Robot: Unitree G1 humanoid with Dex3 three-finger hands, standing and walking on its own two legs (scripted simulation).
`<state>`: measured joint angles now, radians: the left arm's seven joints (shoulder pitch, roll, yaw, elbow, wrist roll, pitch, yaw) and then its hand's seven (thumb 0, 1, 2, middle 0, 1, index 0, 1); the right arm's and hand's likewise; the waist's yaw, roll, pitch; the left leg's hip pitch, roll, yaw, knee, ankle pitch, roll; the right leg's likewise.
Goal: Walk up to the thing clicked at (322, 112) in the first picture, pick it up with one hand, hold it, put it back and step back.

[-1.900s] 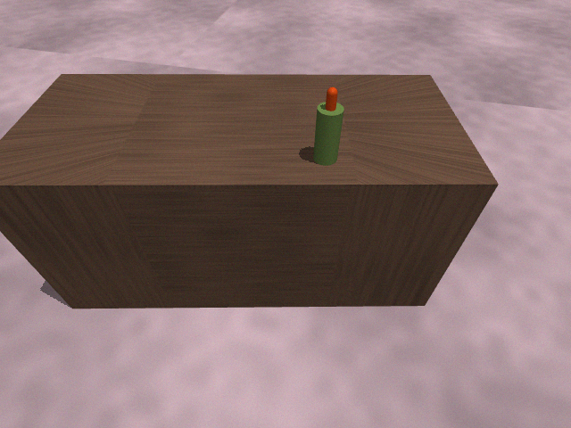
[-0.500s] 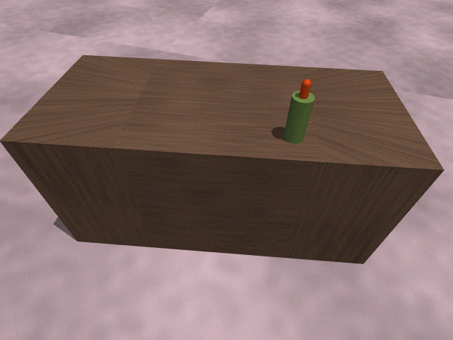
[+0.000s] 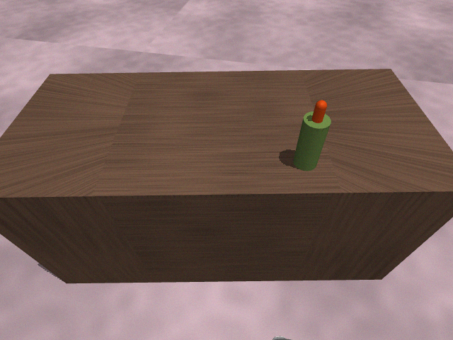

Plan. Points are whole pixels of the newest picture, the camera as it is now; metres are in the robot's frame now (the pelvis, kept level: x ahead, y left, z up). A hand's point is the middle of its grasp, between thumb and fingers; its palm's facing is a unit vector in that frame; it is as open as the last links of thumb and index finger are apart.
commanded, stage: walk up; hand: right
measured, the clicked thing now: (312, 135) +0.60 -0.22 -0.01
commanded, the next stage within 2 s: none
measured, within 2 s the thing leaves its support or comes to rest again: neither
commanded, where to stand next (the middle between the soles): +0.18 +0.00 m, yaw +0 degrees
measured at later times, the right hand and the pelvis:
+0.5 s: hand (351, 308) +0.22 -0.24 -0.14, palm faces -0.07 +0.91 -0.42, open 7.4 cm; pelvis +0.11 +0.02 -0.02, yaw +0 degrees
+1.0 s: hand (361, 334) +0.18 -0.25 -0.16, palm faces -0.03 +0.94 -0.34, open 7.4 cm; pelvis +0.10 +0.01 -0.01, yaw +0 degrees
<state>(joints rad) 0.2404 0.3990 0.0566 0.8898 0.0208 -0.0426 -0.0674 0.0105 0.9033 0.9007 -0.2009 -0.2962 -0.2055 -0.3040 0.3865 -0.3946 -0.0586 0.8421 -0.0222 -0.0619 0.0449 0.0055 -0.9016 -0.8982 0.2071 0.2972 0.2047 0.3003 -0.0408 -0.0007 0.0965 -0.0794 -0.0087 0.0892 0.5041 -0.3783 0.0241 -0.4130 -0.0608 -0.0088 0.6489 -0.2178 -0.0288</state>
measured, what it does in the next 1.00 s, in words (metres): steps on the spot: right foot, then left foot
